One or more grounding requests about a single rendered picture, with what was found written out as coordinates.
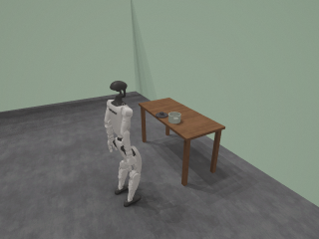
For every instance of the right robot forearm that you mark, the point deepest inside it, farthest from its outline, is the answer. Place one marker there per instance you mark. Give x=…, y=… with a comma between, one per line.
x=127, y=144

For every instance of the robot right hand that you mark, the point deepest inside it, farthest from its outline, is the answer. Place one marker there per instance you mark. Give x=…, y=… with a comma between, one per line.
x=132, y=161

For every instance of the robot left shin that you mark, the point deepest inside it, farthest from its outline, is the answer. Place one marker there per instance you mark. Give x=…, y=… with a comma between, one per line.
x=123, y=173

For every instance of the pot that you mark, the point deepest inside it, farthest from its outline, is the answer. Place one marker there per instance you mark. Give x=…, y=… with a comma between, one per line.
x=174, y=117

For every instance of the table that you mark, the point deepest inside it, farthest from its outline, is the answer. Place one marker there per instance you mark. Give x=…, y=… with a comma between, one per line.
x=192, y=125

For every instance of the robot left upper arm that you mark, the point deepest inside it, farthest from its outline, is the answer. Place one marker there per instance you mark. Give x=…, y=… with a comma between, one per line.
x=107, y=119

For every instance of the robot right upper arm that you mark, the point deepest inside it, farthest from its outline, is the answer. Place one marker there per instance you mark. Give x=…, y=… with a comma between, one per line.
x=127, y=114

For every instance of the lid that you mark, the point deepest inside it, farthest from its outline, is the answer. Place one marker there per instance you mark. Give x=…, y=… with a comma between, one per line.
x=158, y=115

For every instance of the left robot forearm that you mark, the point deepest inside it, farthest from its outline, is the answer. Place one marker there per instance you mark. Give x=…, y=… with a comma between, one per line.
x=109, y=130

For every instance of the robot left hand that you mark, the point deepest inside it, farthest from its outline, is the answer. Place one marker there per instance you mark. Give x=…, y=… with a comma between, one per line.
x=110, y=144

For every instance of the right robot thigh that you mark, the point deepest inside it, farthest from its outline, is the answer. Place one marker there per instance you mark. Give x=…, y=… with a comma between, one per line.
x=138, y=158

